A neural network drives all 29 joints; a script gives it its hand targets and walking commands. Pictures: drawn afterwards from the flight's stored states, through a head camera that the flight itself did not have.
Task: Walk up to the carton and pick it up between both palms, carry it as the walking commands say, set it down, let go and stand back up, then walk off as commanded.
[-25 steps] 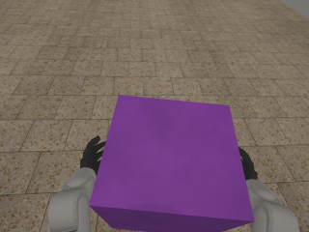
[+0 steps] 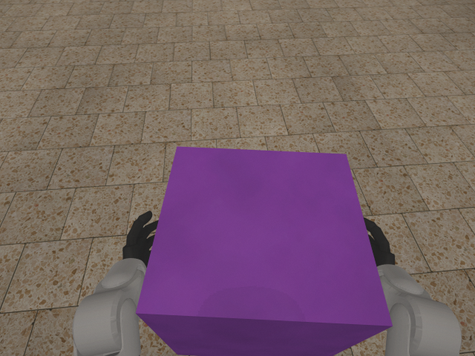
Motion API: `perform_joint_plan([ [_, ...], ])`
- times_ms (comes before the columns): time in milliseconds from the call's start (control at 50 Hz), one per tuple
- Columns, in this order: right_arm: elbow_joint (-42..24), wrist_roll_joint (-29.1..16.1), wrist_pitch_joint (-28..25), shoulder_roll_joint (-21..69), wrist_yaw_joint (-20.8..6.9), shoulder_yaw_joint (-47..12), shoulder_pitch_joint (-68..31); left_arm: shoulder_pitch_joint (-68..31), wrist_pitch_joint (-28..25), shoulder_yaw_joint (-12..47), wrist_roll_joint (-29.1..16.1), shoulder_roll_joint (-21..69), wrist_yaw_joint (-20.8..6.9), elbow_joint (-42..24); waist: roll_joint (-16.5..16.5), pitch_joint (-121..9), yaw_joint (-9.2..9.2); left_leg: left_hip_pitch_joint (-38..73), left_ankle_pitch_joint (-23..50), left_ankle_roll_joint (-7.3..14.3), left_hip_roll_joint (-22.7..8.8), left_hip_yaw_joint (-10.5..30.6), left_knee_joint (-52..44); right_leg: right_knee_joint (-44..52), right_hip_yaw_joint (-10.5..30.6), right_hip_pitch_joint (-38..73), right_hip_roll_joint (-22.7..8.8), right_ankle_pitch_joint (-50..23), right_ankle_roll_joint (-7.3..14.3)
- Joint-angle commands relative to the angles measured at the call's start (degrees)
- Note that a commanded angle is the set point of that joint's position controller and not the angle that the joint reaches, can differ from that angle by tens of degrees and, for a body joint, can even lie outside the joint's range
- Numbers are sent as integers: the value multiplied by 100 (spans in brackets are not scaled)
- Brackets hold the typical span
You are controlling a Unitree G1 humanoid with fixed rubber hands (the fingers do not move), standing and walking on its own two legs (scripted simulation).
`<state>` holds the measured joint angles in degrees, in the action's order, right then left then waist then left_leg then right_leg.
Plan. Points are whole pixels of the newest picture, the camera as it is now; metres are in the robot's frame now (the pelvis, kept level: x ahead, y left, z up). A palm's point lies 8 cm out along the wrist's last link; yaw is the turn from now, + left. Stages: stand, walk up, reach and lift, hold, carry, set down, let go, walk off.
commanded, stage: carry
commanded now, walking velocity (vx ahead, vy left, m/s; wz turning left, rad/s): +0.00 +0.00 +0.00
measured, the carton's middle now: (254, 263) +0.26 +0.00 +0.01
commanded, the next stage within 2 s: none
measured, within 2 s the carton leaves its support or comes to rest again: neither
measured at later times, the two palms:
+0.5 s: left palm (157, 170) +0.42 +0.18 +0.06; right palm (346, 170) +0.42 -0.17 +0.07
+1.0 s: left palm (184, 110) +0.59 +0.16 +0.06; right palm (340, 115) +0.59 -0.19 +0.06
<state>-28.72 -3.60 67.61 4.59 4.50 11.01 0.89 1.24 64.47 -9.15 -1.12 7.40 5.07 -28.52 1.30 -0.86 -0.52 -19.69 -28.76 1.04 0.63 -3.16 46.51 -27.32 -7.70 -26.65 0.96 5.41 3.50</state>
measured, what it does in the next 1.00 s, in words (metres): walks ahead: left foot, then left foot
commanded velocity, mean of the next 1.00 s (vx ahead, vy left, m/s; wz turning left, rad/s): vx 0.00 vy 0.00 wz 0.00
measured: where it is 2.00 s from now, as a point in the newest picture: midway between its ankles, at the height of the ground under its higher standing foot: (257, 212)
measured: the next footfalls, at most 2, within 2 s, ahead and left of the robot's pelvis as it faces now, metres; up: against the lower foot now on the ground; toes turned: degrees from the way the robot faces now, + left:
left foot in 0.04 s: +0.03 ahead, +0.08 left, +0.00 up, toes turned +4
left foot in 0.56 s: +0.20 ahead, +0.08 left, +0.00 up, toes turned +4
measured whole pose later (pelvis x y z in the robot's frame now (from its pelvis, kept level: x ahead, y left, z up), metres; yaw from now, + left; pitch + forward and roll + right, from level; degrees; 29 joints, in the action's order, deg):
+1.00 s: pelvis +0.35 -0.02 -0.01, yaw +0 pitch +7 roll +1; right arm -28.9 -3.6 66.4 5.8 4.1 11.0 2.7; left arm 1.7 65.9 -9.5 -1.1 7.5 5.3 -30.1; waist -2.4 -6.0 -0.8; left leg -22.4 -34.8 2.8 2.5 -5.3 49.1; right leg -37.6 -7.7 -13.2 -2.2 30.8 1.9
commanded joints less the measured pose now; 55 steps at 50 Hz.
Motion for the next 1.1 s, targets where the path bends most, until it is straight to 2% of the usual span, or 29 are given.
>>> perform_joint_plan([
  [0,-1407,-1446,-490,4402,-879,-4479,-2503,-2526,-136,4866,-1724,4604,-844,-1393,462,-2534,51,2221,5474,-34,-1402,948,-2756,-338,226,1133,-871,-635,-304],
  [40,-1275,-1368,-466,4328,-881,-4420,-2571,-2857,-105,4951,-1744,4490,-830,-1547,809,-2271,46,2249,7721,249,-1704,797,-2353,-211,126,923,-562,846,-303],
  [80,-1277,-1366,-423,4166,-882,-4387,-2591,-2730,-92,4804,-1640,4421,-777,-1346,881,-2513,118,3105,8771,218,-1564,511,-1808,-552,-9,459,-455,-214,-348],
  [120,-1374,-1362,-430,4107,-854,-4366,-2549,-2706,-77,4844,-1679,4424,-752,-1348,884,-2582,195,3791,9505,197,-1554,623,-1709,-1253,-217,-181,-265,497,-387],
  [220,-1240,-1297,-319,4000,-878,-4262,-2487,-2898,12,4944,-1752,4378,-749,-1424,900,-1791,184,3473,9032,367,-1412,594,-1750,-1265,-121,-815,-65,1493,-292],
  [280,-1175,-1271,-214,3817,-834,-4283,-2439,-2507,131,4774,-1655,4227,-770,-1120,676,-1833,29,2504,8962,67,-1104,123,-1280,-212,-276,737,-72,-325,-242],
  [320,-1376,-1381,-234,3851,-802,-4401,-2494,-2351,86,4716,-1665,4218,-777,-1066,-390,-2856,-67,862,6936,-336,-659,-214,381,-775,688,3439,-974,-5875,278],
  [340,-1535,-1413,-247,3825,-795,-4402,-2596,-2148,44,4712,-1695,4321,-775,-1012,-1515,-2913,-235,-996,3591,-545,-138,-508,1249,-1058,1433,5017,-1534,-8641,787],
  [360,-1683,-1458,-293,4006,-792,-4443,-2788,-2248,-21,4815,-1793,4501,-766,-1250,-2253,-2570,-294,-2787,-1180,-497,497,-470,1844,-911,2008,6076,-1984,-9891,1260],
  [380,-1545,-1460,-336,4017,-787,-4483,-2589,-2025,-28,4715,-1777,4415,-764,-1279,-1714,-2490,-186,-3085,-1551,-284,215,72,1221,-765,2066,6122,-2020,-8867,1109],
  [440,-1569,-1535,-500,4360,-836,-4628,-2472,-2460,-154,4901,-1824,4526,-800,-1692,-1020,-2337,-66,-2155,-350,52,79,-19,-1266,-1037,1253,5233,-1619,-7330,446],
  [480,-1339,-1375,-459,4231,-840,-4453,-2158,-2428,-118,4969,-1798,4325,-828,-1541,-650,-2644,151,912,3115,146,-123,-237,-2734,-1405,396,2942,-1205,-4421,24],
  [500,-1256,-1327,-437,4118,-833,-4384,-2112,-2372,-97,4938,-1734,4196,-823,-1432,-48,-2680,164,2346,5976,311,-759,431,-2264,-1743,282,1437,-920,-1875,-218],
  [520,-1156,-1303,-420,4120,-824,-4372,-2208,-2509,-49,4922,-1645,4134,-808,-1451,1279,-2411,129,3299,9480,645,-1685,1462,-1724,-2298,101,-169,-395,1910,-359],
  [540,-1076,-1298,-401,4125,-827,-4355,-2237,-2546,-2,4907,-1640,4064,-800,-1448,1265,-2316,115,3229,10490,889,-1912,1545,-1611,-2388,513,-233,-363,2811,-250],
  [620,-1113,-1200,-238,3858,-812,-4304,-2624,-2523,145,4664,-1476,4069,-779,-902,734,-1396,107,2383,8319,802,-1568,1067,-1936,-1828,441,-309,-339,2433,-261],
  [740,-1243,-1253,-201,3842,-803,-4273,-2681,-2799,160,4726,-1591,4123,-733,-1109,1209,-1686,91,2777,9104,423,-1344,552,-1428,-859,-26,105,-165,1715,-270],
  [760,-1139,-1195,-166,3764,-776,-4215,-2527,-2651,190,4721,-1588,4088,-733,-1024,1047,-1716,17,2534,8959,344,-1220,304,-1183,-255,-66,628,-228,932,-275],
  [780,-1074,-1155,-154,3675,-761,-4218,-2323,-2509,194,4690,-1581,3978,-738,-979,738,-2069,8,2102,8661,173,-1032,50,-677,-59,110,1558,-457,-1651,-200],
  [800,-1394,-1242,-208,3711,-740,-4394,-2580,-2313,138,4608,-1569,4007,-770,-918,-212,-2412,-55,1031,6798,-27,-740,-178,345,-618,644,2869,-938,-5052,104],
  [840,-1652,-1377,-248,3982,-746,-4535,-2823,-2164,39,4637,-1644,4289,-780,-907,-2366,-2136,-251,-2414,-347,-280,339,-589,1635,-1013,1809,5565,-1868,-10028,954],
  [860,-1666,-1393,-283,4026,-740,-4622,-2847,-1998,18,4619,-1652,4302,-797,-929,-2342,-1781,-223,-3303,-1735,-191,368,-345,1444,-870,1952,5991,-1932,-9890,912],
  [880,-1772,-1431,-365,4097,-728,-4655,-2883,-1956,-33,4593,-1691,4347,-808,-1082,-1903,-1719,-259,-3724,-1717,-28,393,-391,977,-963,1804,6297,-1765,-9541,706],
  [940,-1488,-1351,-402,4187,-725,-4631,-2392,-2238,-72,4737,-1716,4197,-821,-1300,-1085,-1993,-5,-1231,449,242,396,-559,-1668,-1702,602,4516,-1234,-7962,213],
  [960,-1483,-1318,-439,4248,-741,-4617,-2280,-2433,-109,4849,-1781,4146,-847,-1469,-798,-2437,200,675,2469,269,266,-751,-2346,-2283,296,3296,-1118,-6801,12],
  [980,-1401,-1311,-442,4238,-753,-4554,-2203,-2472,-104,4898,-1784,4117,-853,-1476,-117,-2799,323,2681,5857,591,-354,79,-2074,-3111,91,1525,-838,-3979,-274],
  [1000,-1291,-1275,-416,4104,-744,-4512,-2205,-2398,-35,4861,-1707,4046,-875,-1340,1416,-2489,266,3958,10486,1220,-1597,1599,-1495,-4121,-10,-704,-32,1664,-471],
  [1020,-1203,-1277,-391,4177,-721,-4508,-2445,-2636,-13,4813,-1682,4019,-857,-1351,1302,-2226,218,3869,11352,1557,-1899,1879,-1404,-4280,646,-924,104,3076,-246],
  [1080,-1214,-1151,-249,3940,-711,-4487,-2837,-2636,89,4484,-1464,3939,-866,-792,595,-617,200,2196,8183,1347,-1675,1657,-1876,-2821,730,-1133,-145,3243,-126],
])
